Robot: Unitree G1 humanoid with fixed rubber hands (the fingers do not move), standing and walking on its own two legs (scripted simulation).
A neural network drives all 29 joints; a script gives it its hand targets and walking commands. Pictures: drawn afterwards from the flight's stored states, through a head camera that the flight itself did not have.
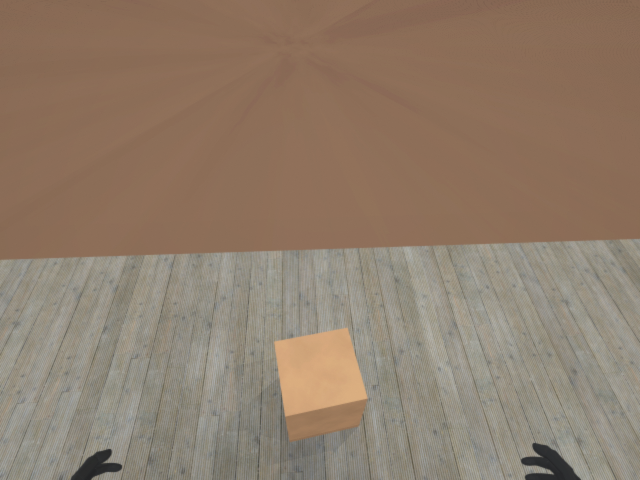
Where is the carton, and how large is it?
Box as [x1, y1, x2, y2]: [274, 328, 367, 441]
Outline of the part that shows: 347,328 274,342 289,441 358,426 367,398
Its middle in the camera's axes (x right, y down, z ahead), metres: +0.00 +0.43 +1.12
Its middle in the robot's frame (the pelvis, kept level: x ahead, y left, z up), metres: +0.46 +0.00 -0.66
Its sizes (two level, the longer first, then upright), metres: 0.210 0.200 0.250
